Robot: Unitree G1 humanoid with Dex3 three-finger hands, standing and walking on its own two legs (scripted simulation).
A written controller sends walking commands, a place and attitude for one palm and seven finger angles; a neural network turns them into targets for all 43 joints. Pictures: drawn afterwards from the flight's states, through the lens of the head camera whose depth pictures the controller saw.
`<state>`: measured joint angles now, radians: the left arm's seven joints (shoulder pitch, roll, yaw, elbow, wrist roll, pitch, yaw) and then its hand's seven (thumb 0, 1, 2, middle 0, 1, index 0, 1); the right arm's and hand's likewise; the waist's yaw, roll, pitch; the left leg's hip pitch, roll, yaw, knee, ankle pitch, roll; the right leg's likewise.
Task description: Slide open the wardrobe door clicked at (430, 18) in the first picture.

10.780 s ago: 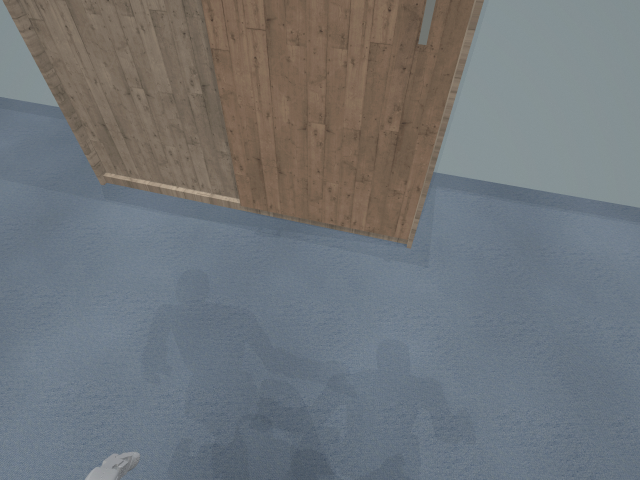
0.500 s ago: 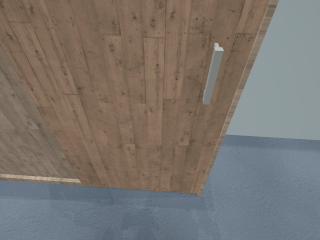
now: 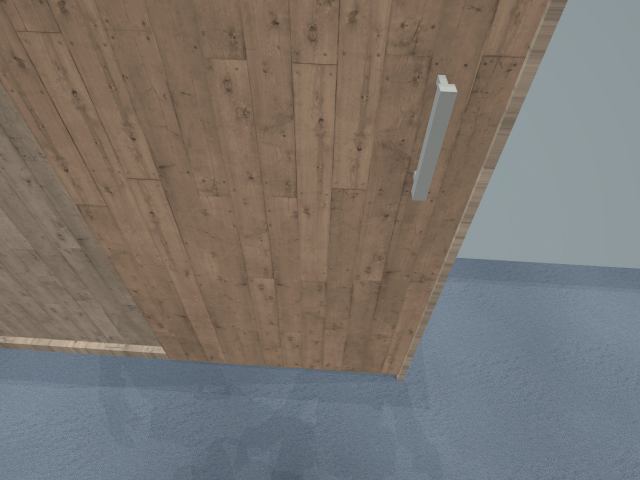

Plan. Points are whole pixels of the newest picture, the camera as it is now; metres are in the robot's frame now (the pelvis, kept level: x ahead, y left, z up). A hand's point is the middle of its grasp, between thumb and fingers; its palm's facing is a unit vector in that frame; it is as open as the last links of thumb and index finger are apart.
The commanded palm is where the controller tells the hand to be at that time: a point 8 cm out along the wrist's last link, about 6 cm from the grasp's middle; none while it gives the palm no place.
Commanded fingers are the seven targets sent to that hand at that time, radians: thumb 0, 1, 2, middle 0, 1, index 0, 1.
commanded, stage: look again from close up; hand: right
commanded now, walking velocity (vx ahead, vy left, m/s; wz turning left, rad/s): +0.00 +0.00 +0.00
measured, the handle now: (429, 141) +0.55 -0.12 +0.16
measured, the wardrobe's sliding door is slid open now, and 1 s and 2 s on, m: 0.00 0.00 0.00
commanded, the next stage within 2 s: raise the hand with hooked fingers in 0.58 s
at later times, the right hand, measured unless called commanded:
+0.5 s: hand out of the picture +0.06 -0.19 -0.16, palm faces -0.04 +0.97 -0.26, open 7.3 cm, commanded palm none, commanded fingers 0.00 -0.90 -0.90 0.20 0.30 0.20 0.30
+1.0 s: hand (479, 406) +0.22 -0.17 +0.00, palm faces +0.01 +1.00 -0.07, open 8.0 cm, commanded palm +0.15 -0.24 -0.02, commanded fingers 0.00 -0.50 -0.73 0.23 0.56 0.23 0.56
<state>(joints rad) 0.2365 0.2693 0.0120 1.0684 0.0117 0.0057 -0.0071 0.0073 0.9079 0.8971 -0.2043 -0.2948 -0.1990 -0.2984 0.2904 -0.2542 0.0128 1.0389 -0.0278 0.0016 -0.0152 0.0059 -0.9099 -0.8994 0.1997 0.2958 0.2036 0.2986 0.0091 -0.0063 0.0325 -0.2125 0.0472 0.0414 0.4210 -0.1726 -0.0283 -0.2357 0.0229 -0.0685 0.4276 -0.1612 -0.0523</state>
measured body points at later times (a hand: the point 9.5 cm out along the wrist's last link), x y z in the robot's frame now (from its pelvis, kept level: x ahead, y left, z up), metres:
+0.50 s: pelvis +0.02 +0.01 +0.00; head +0.03 +0.01 +0.45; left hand +0.06 +0.26 -0.15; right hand +0.06 -0.24 -0.15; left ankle +0.04 +0.14 -0.74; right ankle +0.05 -0.08 -0.74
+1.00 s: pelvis +0.02 +0.03 -0.04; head +0.03 +0.03 +0.41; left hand +0.21 +0.27 -0.10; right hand +0.22 -0.23 +0.01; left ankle +0.04 +0.14 -0.74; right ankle +0.05 -0.08 -0.74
